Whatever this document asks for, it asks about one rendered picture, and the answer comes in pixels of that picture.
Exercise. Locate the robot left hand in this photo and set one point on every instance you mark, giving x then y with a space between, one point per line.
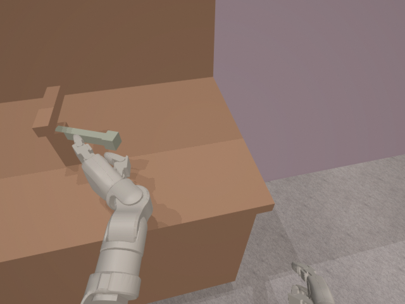
98 170

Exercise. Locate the left robot forearm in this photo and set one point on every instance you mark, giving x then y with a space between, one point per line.
116 279

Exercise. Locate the counter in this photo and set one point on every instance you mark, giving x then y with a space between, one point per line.
143 68

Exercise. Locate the tap lever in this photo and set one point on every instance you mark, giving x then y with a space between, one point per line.
110 140

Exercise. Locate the robot right hand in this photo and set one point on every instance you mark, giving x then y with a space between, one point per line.
317 290

